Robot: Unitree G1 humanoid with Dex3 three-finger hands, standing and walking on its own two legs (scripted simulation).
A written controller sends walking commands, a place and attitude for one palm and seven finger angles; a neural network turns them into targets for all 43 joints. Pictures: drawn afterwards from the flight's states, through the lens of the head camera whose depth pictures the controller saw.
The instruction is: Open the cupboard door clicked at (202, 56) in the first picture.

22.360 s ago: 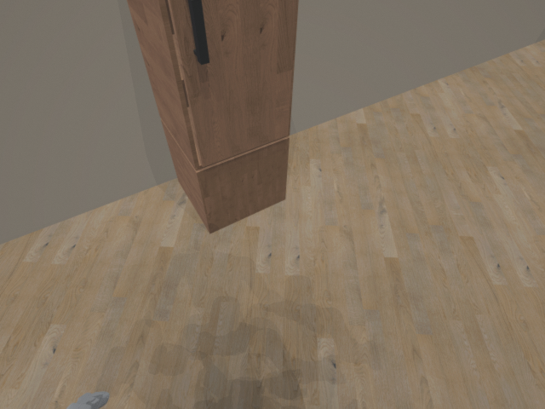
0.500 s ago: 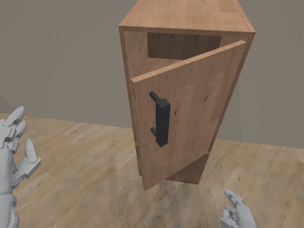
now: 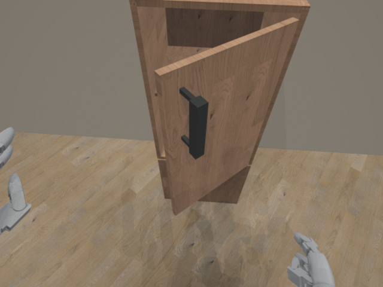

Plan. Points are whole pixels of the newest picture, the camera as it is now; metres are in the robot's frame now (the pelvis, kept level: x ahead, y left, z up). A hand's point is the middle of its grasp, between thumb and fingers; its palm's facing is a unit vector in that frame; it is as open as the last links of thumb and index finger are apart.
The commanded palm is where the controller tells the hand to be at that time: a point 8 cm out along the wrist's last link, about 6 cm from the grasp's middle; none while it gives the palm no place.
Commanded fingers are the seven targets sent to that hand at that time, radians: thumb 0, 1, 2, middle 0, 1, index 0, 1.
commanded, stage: step back with the hand held close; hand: left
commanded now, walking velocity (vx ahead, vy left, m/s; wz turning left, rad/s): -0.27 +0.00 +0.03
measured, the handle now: (191, 124) +0.40 +0.03 +0.13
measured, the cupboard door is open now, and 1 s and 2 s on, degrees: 41 41 41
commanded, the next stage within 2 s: stop stepping back and stand still in 0.82 s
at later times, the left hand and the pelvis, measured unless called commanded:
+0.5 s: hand out of the picture +0.13 +0.27 +0.17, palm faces +0.51 -0.74 -0.44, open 7.4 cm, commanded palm +0.06 +0.31 +0.18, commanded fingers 0.00 0.90 0.90 -0.20 -0.30 -0.20 -0.30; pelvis -0.07 +0.00 -0.03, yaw +2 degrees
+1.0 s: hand out of the picture +0.05 +0.22 +0.17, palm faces +0.32 -0.82 -0.48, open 7.4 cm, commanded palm -0.02 +0.27 +0.18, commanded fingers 0.00 0.90 0.90 -0.20 -0.30 -0.20 -0.30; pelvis -0.18 -0.02 -0.01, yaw -3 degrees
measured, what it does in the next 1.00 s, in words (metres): walks backwards: right foot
